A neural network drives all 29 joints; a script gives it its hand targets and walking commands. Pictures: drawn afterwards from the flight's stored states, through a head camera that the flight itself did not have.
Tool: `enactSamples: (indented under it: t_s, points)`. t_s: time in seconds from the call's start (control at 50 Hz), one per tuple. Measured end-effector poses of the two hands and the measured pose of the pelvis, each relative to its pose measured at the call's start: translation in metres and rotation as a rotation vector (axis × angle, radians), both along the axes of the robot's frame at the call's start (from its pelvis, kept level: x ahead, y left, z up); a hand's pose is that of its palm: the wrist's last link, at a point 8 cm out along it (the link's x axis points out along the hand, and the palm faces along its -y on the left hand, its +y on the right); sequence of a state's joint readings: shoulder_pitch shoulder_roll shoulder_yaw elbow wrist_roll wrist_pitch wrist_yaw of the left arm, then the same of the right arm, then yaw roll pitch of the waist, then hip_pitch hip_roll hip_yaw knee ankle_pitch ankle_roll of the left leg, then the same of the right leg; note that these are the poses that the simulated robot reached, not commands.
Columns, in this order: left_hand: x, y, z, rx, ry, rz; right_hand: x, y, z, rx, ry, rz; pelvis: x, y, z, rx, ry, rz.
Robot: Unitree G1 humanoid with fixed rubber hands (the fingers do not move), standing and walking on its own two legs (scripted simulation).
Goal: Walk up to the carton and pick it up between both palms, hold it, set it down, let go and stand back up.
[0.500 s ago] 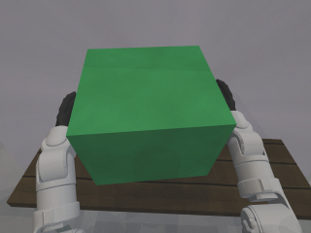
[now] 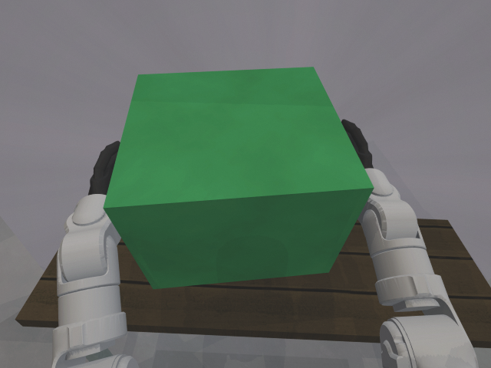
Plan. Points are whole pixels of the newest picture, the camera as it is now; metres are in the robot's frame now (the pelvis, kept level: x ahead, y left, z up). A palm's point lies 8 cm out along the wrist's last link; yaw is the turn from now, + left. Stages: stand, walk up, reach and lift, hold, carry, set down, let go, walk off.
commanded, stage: hold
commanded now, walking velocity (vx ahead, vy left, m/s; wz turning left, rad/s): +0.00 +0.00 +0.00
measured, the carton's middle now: (235, 175) +0.39 +0.00 +0.16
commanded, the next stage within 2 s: none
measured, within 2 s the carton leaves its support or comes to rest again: neither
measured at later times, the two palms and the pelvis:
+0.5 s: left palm (107, 194) +0.35 +0.19 +0.17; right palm (356, 168) +0.36 -0.20 +0.19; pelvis +0.00 +0.00 +0.00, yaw +0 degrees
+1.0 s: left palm (108, 192) +0.35 +0.19 +0.17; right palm (359, 168) +0.36 -0.20 +0.19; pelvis +0.00 +0.00 +0.00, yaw +0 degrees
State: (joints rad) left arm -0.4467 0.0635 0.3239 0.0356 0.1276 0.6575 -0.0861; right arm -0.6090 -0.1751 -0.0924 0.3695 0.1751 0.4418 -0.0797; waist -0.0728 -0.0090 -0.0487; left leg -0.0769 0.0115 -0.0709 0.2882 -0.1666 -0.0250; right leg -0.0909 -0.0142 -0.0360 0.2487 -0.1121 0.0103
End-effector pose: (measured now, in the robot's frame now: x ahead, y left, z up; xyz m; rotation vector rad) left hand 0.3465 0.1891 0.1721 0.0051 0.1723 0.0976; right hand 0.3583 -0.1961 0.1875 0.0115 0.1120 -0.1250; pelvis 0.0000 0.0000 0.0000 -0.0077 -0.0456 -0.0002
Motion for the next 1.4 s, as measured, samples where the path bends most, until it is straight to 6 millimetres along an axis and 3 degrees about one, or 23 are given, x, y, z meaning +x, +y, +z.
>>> enactSamples:
  t_s: [1.1, 1.4]
  points:
    - [0.0003, -0.0037, 0.0040, -0.002, 0.000, 0.000, -0.0002, -0.0038, 0.0017, 0.003, -0.001, 0.000, -0.0009, 0.0003, -0.0002, 0.001, 0.002, 0.000]
    - [0.0052, 0.0014, 0.0024, -0.009, 0.002, 0.007, 0.0074, 0.0015, 0.0027, 0.002, 0.001, 0.006, 0.0003, 0.0009, 0.0001, 0.002, 0.014, 0.004]
